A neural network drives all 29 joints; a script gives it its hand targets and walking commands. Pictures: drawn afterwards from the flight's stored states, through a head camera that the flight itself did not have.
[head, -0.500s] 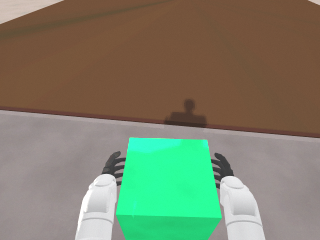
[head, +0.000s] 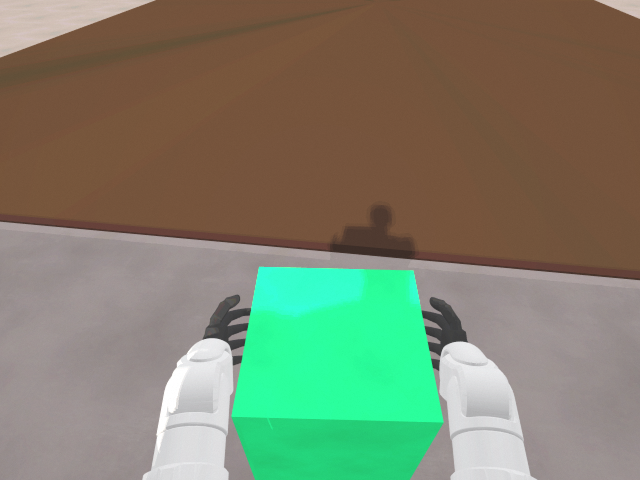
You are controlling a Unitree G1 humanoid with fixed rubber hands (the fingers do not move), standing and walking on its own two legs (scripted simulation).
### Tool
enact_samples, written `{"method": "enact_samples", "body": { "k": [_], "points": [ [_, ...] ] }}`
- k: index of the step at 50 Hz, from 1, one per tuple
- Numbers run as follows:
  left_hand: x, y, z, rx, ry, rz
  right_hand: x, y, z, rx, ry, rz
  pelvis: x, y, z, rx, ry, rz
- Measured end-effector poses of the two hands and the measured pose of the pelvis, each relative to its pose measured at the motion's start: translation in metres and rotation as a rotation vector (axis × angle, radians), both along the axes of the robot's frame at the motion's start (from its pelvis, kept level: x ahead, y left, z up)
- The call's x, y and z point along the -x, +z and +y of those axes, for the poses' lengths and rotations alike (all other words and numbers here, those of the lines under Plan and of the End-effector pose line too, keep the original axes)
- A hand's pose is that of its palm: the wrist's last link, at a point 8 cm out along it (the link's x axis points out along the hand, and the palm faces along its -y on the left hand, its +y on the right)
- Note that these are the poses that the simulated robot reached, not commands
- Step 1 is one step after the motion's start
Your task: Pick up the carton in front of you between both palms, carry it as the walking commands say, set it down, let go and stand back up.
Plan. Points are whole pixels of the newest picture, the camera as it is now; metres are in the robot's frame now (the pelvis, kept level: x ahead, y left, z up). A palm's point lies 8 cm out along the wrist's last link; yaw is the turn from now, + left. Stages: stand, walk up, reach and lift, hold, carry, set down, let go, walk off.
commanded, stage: hold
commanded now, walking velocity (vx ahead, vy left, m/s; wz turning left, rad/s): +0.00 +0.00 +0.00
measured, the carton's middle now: (333, 381) +0.29 +0.00 -0.02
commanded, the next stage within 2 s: carry in 0.26 s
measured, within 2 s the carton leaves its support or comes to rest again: neither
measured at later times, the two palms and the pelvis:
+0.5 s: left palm (206, 318) +0.33 +0.17 +0.07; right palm (430, 312) +0.34 -0.13 +0.07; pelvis +0.05 +0.01 -0.01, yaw +2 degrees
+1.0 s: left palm (206, 213) +0.56 +0.22 +0.07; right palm (374, 205) +0.58 -0.07 +0.08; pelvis +0.30 +0.06 -0.03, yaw +2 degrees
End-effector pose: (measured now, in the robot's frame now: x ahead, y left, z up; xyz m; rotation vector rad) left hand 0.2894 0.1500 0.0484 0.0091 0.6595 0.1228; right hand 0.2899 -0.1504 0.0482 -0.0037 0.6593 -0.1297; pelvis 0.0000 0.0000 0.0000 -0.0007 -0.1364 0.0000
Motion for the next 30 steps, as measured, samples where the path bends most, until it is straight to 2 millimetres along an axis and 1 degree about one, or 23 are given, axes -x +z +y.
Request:
{"method": "enact_samples", "body": {
  "k": [12, 17, 20, 23, 27, 30],
  "points": [
    [-0.003, 0.000, 0.001, -0.012, -0.007, 0.005, -0.004, 0.000, 0.001, 0.013, 0.011, 0.005, -0.007, 0.001, 0.000, 0.001, 0.001, 0.004],
    [-0.009, 0.001, 0.002, -0.011, -0.003, -0.001, -0.010, 0.001, 0.002, 0.013, 0.011, -0.001, -0.016, -0.002, 0.000, 0.004, 0.011, 0.081],
    [-0.018, 0.007, 0.005, -0.003, 0.010, -0.023, -0.021, 0.008, 0.005, 0.006, 0.011, -0.023, -0.026, -0.004, 0.002, 0.009, 0.029, 0.125],
    [-0.029, 0.013, 0.013, 0.006, 0.032, -0.047, -0.038, 0.016, 0.013, 0.002, 0.020, -0.047, -0.039, -0.008, 0.007, 0.009, 0.045, 0.154],
    [-0.050, 0.020, 0.028, 0.012, 0.050, -0.039, -0.063, 0.025, 0.029, -0.010, 0.026, -0.039, -0.066, -0.012, 0.017, -0.005, 0.023, 0.189],
    [-0.071, 0.025, 0.033, 0.007, 0.040, -0.002, -0.079, 0.026, 0.034, -0.017, 0.010, -0.002, -0.087, -0.009, 0.019, 0.011, 0.002, 0.211]
  ]
}}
